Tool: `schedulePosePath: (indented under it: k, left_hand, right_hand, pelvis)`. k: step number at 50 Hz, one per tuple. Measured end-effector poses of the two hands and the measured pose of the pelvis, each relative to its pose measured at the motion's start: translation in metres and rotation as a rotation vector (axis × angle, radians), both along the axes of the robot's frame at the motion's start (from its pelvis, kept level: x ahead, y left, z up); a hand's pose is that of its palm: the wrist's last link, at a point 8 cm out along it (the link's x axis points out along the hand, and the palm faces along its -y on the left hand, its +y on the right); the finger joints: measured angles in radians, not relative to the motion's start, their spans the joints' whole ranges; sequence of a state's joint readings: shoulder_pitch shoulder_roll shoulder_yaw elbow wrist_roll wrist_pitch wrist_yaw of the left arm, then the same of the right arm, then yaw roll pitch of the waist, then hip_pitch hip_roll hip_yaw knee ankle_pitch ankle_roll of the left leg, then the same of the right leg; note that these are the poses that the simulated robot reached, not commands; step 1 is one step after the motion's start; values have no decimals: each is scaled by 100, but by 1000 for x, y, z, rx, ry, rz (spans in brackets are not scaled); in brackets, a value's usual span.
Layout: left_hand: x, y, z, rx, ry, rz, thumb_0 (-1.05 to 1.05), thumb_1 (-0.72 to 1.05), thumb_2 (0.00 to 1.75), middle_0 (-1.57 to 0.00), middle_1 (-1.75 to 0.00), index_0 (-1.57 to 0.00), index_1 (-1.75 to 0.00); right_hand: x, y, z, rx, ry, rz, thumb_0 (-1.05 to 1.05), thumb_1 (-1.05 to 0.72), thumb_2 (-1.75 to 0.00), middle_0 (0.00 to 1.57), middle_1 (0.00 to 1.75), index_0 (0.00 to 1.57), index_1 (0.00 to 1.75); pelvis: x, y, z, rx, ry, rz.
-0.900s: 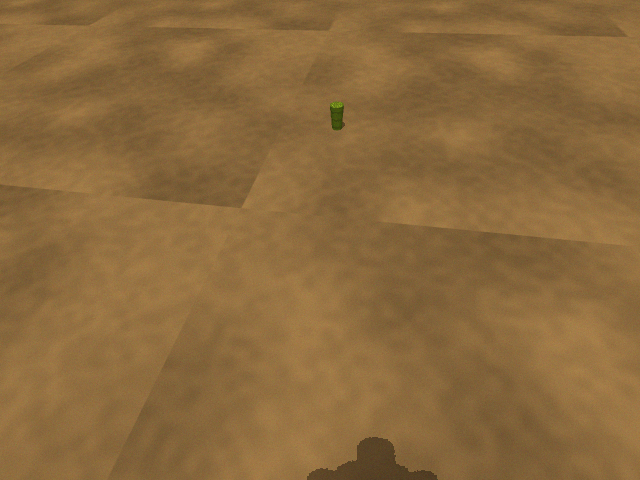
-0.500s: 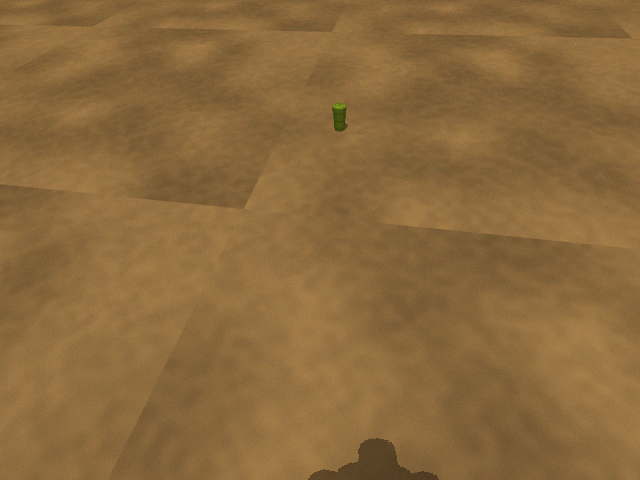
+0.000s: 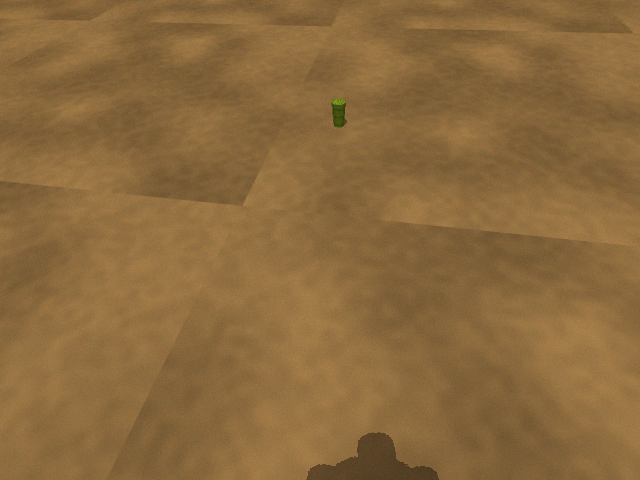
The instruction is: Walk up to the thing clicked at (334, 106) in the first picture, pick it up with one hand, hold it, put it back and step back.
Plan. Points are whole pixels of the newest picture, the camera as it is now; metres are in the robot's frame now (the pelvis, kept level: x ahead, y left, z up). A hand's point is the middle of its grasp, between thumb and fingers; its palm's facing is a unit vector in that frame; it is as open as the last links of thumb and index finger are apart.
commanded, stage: stand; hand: left
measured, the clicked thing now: (338, 113) +2.24 +0.01 -0.71
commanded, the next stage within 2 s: walk up in 0.22 s
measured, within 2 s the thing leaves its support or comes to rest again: neither
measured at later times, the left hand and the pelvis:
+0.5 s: hand out of the picture +0.09 +0.32 -0.16, palm faces +0.02 -0.93 -0.35, open 7.4 cm; pelvis +0.06 +0.03 -0.01, yaw +0 degrees
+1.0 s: hand (217, 286) +0.52 +0.27 -0.16, palm faces -0.18 -0.93 -0.33, open 7.4 cm; pelvis +0.33 +0.03 -0.04, yaw -5 degrees
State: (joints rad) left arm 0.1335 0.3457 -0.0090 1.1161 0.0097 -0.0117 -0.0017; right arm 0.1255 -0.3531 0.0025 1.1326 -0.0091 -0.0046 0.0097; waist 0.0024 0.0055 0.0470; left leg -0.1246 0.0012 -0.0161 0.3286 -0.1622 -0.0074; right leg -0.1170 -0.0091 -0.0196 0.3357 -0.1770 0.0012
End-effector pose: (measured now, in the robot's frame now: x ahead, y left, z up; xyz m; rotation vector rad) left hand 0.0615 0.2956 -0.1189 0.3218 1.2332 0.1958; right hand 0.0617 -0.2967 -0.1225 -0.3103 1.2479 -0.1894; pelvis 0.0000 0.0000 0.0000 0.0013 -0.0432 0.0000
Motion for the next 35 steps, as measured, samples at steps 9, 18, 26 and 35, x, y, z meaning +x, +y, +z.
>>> schedulePosePath:
  k: [9, 18, 26, 35]
  left_hand:
    - [8, 1, 1, 1, -9, -3, 0, 90, 90, -20, -30, -20, -30]
    - [19, 22, 4, -6, -82, -3, 0, 90, 90, -21, -30, -21, -30]
    - [25, 78, -5, 12, -14, 41, 1, 90, 90, -21, -30, -20, -30]
    - [147, 96, -1, -22, -26, -89, 1, 90, 90, -20, -30, -20, -30]
  right_hand:
    - [6, 1, 0, 0, -6, 2, 0, -91, -89, 21, 30, 20, 30]
    - [27, -16, 7, -19, -81, 16, 1, -90, -89, 21, 30, 20, 30]
    - [94, -6, 31, -92, -147, 61, 1, -91, -89, 20, 30, 20, 30]
    - [104, 18, 45, -125, -135, -72, 0, -90, -89, 21, 30, 20, 30]
  pelvis:
    - [4, 1, 0, -1, 0, 1]
    - [20, 5, -9, -12, 35, -12]
    - [66, 39, -14, -13, 19, -11]
    - [139, 61, -3, 1, 24, -65]
